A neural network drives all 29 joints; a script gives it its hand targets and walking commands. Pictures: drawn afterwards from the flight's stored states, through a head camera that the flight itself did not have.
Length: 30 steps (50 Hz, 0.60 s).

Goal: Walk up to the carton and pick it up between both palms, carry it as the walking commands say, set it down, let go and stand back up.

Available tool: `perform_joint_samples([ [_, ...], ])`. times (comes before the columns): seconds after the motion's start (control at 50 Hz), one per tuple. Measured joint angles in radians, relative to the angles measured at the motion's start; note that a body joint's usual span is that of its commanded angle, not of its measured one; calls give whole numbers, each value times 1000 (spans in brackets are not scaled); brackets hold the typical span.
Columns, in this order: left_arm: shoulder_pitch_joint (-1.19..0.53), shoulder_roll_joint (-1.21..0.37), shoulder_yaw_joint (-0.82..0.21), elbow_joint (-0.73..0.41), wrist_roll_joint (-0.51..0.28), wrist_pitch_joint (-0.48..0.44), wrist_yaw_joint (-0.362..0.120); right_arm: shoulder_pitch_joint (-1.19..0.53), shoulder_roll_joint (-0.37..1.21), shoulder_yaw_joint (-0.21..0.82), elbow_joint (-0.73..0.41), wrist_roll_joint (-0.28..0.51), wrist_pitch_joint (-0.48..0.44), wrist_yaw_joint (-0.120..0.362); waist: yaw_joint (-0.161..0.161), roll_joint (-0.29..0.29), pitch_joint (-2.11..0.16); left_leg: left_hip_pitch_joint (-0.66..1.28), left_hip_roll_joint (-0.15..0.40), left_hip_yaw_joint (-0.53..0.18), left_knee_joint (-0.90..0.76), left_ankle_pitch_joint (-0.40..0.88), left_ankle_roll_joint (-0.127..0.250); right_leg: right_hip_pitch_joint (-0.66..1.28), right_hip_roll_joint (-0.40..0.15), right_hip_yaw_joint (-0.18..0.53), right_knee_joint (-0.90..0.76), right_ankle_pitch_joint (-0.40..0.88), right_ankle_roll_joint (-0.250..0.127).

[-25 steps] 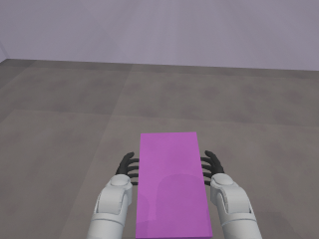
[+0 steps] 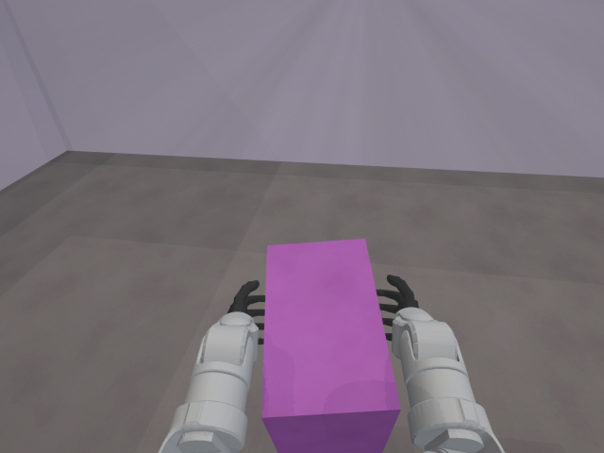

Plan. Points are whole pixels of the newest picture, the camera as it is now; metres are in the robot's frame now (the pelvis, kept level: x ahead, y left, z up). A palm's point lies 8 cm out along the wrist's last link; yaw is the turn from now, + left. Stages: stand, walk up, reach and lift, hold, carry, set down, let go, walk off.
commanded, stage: set down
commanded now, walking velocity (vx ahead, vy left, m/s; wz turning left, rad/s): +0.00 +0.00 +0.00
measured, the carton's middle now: (323, 356) +0.30 -0.02 -0.01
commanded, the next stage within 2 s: none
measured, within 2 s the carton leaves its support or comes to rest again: neither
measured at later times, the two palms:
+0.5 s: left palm (247, 344) +0.32 +0.10 +0.00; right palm (403, 342) +0.30 -0.14 +0.01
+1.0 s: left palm (258, 374) +0.33 +0.09 -0.10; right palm (396, 380) +0.31 -0.14 -0.10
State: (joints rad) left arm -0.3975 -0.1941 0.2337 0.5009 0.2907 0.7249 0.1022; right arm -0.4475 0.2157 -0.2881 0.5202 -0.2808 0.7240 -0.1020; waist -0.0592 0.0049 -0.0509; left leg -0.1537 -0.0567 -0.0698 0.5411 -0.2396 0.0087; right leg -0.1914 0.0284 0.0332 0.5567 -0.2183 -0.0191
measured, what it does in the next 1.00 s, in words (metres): stands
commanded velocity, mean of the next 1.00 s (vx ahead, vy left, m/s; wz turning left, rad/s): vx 0.00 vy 0.00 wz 0.00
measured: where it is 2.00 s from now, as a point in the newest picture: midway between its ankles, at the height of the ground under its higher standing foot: outside the picture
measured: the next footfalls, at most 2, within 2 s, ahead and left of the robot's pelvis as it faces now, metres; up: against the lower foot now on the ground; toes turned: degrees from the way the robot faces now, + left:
none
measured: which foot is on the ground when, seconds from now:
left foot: down 0.00-1.00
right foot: down 0.00-1.00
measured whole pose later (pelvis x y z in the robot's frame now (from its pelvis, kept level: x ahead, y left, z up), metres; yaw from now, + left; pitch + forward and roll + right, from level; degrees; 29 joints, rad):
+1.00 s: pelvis -0.02 +0.01 -0.05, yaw +0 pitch +14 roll +0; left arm -0.53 -0.21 0.33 0.76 0.32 0.15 0.15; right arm -0.50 0.22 -0.47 0.65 -0.32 0.18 -0.06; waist -0.08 0.01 0.01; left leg -0.83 -0.11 -0.08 0.92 -0.33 0.02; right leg -0.85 0.05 0.08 0.91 -0.30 0.02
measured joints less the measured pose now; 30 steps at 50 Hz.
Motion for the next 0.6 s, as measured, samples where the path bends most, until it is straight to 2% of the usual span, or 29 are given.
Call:
perform_joint_samples([
  [0.08, -2, -1, -1, 32, 9, -14, -15, 6, -2, 7, -14, -8, 23, -8, -10, 3, 30, 43, 14, -13, -27, 7, -5, 56, 17, -3, -55, 22, -7],
  [0.12, -8, -2, 20, 58, 23, -24, -23, -10, 4, -17, 14, -21, 19, -7, -9, 0, 34, 49, 22, -7, -29, 3, -5, 62, 26, 7, -64, 27, -9],
  [0.18, -12, -5, 33, 77, 38, -47, -31, -10, 4, -25, 25, -18, 0, -6, 5, -6, 49, 55, 30, 3, -27, -3, -7, 64, 38, 23, -66, 30, -12],
  [0.24, -19, -7, 51, 85, 52, -65, -32, -18, 7, -40, 51, -23, -33, -2, 14, -9, 68, 45, 30, 3, -16, -9, -6, 57, 42, 28, -61, 29, -11],
  [0.38, -15, -6, 53, 121, 52, -137, -23, -21, 9, -65, 100, -53, -119, 10, -14, -7, 79, -16, 8, -19, 6, -8, 4, 7, 24, 14, -48, 22, 3],
  [0.5, -31, -13, 65, 176, 56, -230, 3, -29, 11, -107, 121, -77, -205, 24, -34, 4, 85, -91, -8, -4, 41, -17, 20, -72, 13, 31, -7, 11, 22],
  [0.6, -60, -24, 100, 216, 66, -316, 15, -24, 9, -131, 132, -85, -291, 36, -27, 1, 86, -181, -21, 12, 79, -23, 31, -171, 6, 50, 44, -1, 33],
])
